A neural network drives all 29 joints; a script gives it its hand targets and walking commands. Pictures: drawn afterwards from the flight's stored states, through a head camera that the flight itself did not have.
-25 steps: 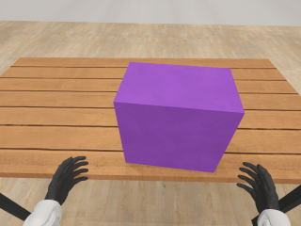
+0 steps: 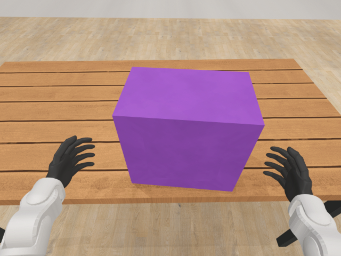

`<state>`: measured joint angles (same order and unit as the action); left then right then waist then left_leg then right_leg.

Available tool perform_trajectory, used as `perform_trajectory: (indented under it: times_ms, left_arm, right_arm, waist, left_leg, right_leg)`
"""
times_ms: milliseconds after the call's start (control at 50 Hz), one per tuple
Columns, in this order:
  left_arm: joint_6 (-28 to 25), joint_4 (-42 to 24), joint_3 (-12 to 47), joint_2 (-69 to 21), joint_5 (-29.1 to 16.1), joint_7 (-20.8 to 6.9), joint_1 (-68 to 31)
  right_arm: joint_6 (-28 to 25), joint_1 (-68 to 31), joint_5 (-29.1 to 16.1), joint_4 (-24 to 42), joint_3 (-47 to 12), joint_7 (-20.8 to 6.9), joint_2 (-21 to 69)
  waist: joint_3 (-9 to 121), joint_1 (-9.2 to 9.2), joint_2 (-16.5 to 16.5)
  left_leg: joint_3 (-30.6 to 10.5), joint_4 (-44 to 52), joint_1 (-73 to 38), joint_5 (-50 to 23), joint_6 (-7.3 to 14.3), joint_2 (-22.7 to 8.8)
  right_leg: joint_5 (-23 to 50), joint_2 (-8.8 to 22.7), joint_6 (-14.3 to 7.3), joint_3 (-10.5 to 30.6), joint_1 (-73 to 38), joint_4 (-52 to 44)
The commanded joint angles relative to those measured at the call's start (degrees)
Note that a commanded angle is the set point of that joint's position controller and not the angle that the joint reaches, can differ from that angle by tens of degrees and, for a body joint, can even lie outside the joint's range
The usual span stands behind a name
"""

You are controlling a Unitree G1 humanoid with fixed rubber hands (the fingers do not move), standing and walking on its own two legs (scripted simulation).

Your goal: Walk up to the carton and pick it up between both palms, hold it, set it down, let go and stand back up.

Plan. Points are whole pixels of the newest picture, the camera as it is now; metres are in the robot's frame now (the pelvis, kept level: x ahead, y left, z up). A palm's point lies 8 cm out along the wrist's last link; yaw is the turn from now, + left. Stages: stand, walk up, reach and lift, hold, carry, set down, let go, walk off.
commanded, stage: reach and lift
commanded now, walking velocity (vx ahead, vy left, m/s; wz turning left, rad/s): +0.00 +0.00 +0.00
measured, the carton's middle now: (184, 132) +0.41 -0.02 +0.06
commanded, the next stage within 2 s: none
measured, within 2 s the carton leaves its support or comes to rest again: neither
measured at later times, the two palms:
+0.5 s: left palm (68, 126) +0.35 +0.24 +0.15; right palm (301, 153) +0.29 -0.25 +0.14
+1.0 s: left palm (69, 91) +0.40 +0.23 +0.21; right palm (313, 117) +0.33 -0.26 +0.19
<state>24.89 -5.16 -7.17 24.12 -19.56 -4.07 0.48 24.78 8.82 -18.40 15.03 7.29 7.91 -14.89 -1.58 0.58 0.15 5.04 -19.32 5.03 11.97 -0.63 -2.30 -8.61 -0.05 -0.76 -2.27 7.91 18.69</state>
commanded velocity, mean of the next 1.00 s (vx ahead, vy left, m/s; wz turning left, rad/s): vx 0.00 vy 0.00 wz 0.00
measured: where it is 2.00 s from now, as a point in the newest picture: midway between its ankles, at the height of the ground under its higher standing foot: outside the picture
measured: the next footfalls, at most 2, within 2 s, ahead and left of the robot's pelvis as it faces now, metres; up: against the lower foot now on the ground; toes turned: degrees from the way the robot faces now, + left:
none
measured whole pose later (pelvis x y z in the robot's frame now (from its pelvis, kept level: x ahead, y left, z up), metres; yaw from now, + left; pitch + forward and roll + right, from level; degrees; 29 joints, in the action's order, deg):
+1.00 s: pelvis -0.01 +0.01 +0.00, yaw +0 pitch +3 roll -1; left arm 41.8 19.4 -6.4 31.1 -20.1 -0.5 -42.7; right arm 29.9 -34.6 -27.6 -19.7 4.8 2.0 -27.4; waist 3.8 7.5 1.6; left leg 4.6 -22.7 14.1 11.6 0.8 -1.7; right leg -6.4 0.6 0.2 -2.5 15.1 18.5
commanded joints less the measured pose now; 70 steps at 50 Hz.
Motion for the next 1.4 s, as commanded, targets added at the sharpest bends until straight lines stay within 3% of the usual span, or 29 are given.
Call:
perform_trajectory:
  times_ms: [0,240,260,340,440,580,780,980,1000,1100,1260,1380]
  left_arm:
    - [-1.0,-13.0,-7.1,12.7,0.2,-0.1,-15.5]
    - [6.5,-14.2,-10.6,14.2,1.0,-0.1,-24.4]
    - [6.4,-15.4,-10.0,15.1,-0.6,0.2,-30.3]
    - [8.5,-11.5,-10.0,14.9,0.1,0.7,-32.1]
    - [12.1,-11.3,-10.6,15.8,1.3,1.2,-37.1]
    - [14.6,-8.0,-9.7,17.0,1.0,2.3,-45.7]
    - [14.8,4.4,-6.5,19.7,0.0,3.3,-60.8]
    - [13.0,16.3,-2.5,21.1,-0.8,3.6,-72.8]
    - [13.2,20.9,-2.8,21.6,1.7,3.8,-78.3]
    - [12.2,22.3,-0.1,21.9,-0.6,4.1,-83.0]
    - [10.2,32.4,3.4,22.2,-1.6,3.5,-91.2]
    - [7.3,39.3,4.9,21.1,-0.5,2.0,-91.0]
  right_arm:
    - [-2.6,-12.3,-0.9,13.9,4.0,0.6,-9.5]
    - [-0.8,-22.4,-5.4,11.7,3.7,1.3,-15.2]
    - [-0.6,-26.3,-5.2,11.6,4.6,1.1,-15.9]
    - [0.3,-28.5,-6.1,6.7,4.2,0.3,-17.0]
    - [0.8,-34.6,-7.8,4.3,4.5,-0.1,-20.1]
    - [1.7,-43.2,-8.9,-1.4,4.9,-1.7,-22.6]
    - [2.4,-58.8,-9.1,-13.7,4.3,-4.6,-25.2]
    - [1.8,-71.0,-9.2,-25.7,3.0,-6.3,-26.7]
    - [2.2,-76.3,-8.3,-32.3,2.6,-6.0,-27.3]
    - [0.6,-82.6,-8.8,-34.8,2.1,-6.1,-27.9]
    - [0.2,-90.5,-7.8,-44.0,0.7,-5.9,-27.3]
    - [-0.7,-90.3,-7.5,-49.0,-1.5,-5.1,-24.6]
  waist:
    - [13.3,0.43,-0.9]
    - [18.5,2.48,-1.4]
    - [19.8,2.60,-2.3]
    - [20.5,4.03,-1.6]
    - [23.8,4.58,-2.2]
    - [26.6,5.57,-2.8]
    - [30.0,6.31,-1.9]
    - [33.5,6.92,-1.9]
    - [31.8,5.53,-3.1]
    - [38.2,6.63,-3.1]
    - [39.6,7.90,-3.8]
    - [37.4,8.32,-3.8]
  left_leg:
    - [-2.9,2.6,2.5,-12.2,-1.2,1.8]
    - [-2.1,0.5,-1.4,-19.6,-2.4,2.1]
    - [-2.8,0.8,-0.1,-18.1,-1.7,2.7]
    - [-3.2,0.7,-0.6,-18.0,-0.9,2.6]
    - [-3.1,-0.7,-1.9,-21.9,-1.5,2.7]
    - [-3.4,-1.1,-1.1,-20.4,-1.4,2.6]
    - [-4.0,-0.3,3.1,-12.7,0.4,2.4]
    - [-4.4,-0.6,4.1,-10.8,1.2,2.4]
    - [-4.1,1.5,4.6,-10.3,1.5,1.5]
    - [-3.7,-1.0,2.5,-14.7,0.8,1.7]
    - [-3.9,-0.9,3.8,-12.5,1.2,2.2]
    - [-4.1,-0.5,4.3,-11.9,1.5,2.9]
  right_leg:
    - [11.6,0.4,-0.6,6.5,-10.0,-1.5]
    - [20.5,-0.9,-0.2,5.6,-10.6,-0.8]
    - [19.1,-1.1,-0.3,5.0,-10.6,-0.6]
    - [20.9,-1.3,-0.4,5.0,-11.2,-0.5]
    - [24.6,-2.1,-0.3,4.0,-11.4,0.3]
    - [23.2,-2.6,-0.5,3.1,-9.9,0.6]
    - [18.5,-2.1,-0.3,2.6,-7.7,1.1]
    - [18.8,-1.9,0.1,2.0,-7.6,1.5]
    - [17.0,-2.2,-0.4,2.0,-5.4,1.8]
    - [19.7,-2.4,0.1,1.2,-6.1,2.1]
    - [20.1,-2.2,0.4,0.4,-6.2,1.7]
    - [20.8,-1.9,0.8,0.1,-8.0,1.1]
